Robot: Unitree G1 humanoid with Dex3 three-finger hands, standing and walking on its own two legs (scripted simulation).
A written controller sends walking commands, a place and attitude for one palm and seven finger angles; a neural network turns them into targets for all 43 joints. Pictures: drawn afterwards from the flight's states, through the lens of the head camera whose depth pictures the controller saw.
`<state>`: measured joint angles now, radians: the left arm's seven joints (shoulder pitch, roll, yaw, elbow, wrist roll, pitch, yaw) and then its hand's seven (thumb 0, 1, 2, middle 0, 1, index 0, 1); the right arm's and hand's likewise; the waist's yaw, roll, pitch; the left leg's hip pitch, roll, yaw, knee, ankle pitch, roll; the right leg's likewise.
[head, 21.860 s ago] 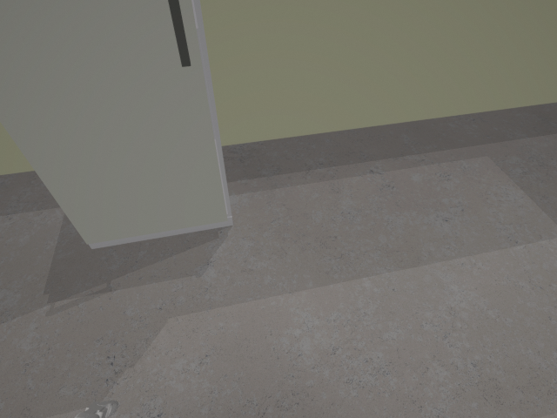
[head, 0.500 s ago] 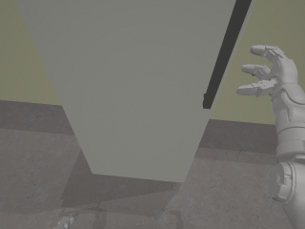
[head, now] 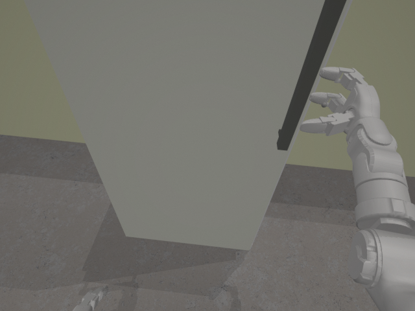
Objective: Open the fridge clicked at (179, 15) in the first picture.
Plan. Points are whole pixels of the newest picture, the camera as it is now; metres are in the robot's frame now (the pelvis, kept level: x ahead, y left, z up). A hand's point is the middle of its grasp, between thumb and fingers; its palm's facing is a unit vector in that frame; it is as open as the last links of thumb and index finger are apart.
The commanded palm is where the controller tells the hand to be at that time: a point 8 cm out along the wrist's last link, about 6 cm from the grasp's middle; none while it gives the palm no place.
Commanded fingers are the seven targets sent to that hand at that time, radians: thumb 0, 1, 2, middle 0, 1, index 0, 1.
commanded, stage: feel for the door with the fingertips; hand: right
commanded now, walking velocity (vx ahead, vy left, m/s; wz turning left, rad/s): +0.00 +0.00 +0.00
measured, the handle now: (305, 72) +0.52 -0.13 +0.24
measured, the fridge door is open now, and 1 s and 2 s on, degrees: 0 0 0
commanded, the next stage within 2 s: slide the fingers in behind the handle in 0.44 s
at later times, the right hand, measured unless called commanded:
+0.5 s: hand (324, 95) +0.47 -0.16 +0.22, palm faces +0.02 +1.00 +0.01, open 13.9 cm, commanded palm +0.46 -0.21 +0.21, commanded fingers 0.00 0.50 -0.30 0.30 1.20 0.30 1.20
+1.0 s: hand (316, 98) +0.46 -0.15 +0.22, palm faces +0.00 +1.00 +0.01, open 14.0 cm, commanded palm +0.44 -0.20 +0.21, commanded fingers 0.00 0.50 -0.30 0.30 1.20 0.30 1.20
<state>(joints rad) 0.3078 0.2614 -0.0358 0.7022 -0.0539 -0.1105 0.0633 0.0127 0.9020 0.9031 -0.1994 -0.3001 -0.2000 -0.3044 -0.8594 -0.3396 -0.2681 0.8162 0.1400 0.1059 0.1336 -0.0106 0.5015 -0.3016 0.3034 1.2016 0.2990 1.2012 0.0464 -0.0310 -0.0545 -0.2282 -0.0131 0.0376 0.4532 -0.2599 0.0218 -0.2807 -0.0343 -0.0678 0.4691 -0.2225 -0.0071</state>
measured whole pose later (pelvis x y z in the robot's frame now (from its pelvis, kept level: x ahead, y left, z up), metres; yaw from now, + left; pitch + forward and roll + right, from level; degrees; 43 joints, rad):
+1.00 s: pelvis +0.00 +0.00 +0.00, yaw +0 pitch +4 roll +0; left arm 0.37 0.27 -0.03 0.73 -0.05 -0.14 0.05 0.01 0.90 0.90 -0.20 -0.30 -0.20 -0.30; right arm -0.96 -0.35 -0.27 0.98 0.13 0.00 0.13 -0.01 0.50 -0.30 0.31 1.21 0.30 1.21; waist 0.07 -0.03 -0.06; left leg -0.28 -0.01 0.04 0.48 -0.26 0.02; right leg -0.34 -0.03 -0.07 0.50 -0.23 -0.01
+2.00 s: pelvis +0.00 +0.00 +0.00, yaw -1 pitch +4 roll +0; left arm 0.34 0.25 -0.03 0.74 -0.04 -0.11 0.05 0.01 0.90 0.90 -0.20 -0.30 -0.20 -0.30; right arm -1.02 -0.27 -0.21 1.00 0.12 0.02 0.04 -0.01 0.50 -0.30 0.33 1.22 0.32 1.23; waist 0.06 -0.03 -0.06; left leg -0.28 -0.01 0.05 0.48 -0.27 0.03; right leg -0.33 -0.03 -0.05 0.49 -0.22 0.00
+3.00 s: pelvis +0.00 +0.00 +0.00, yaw +0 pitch +3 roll +0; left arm 0.33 0.25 -0.03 0.73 -0.04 -0.10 0.05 0.01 0.90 0.90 -0.20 -0.30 -0.20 -0.30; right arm -0.97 -0.26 -0.22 0.93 0.12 0.04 0.03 0.00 -0.36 -0.67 0.40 1.33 0.39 1.33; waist 0.05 -0.03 -0.06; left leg -0.26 -0.02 0.04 0.46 -0.26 0.02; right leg -0.31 -0.03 -0.06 0.48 -0.22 0.00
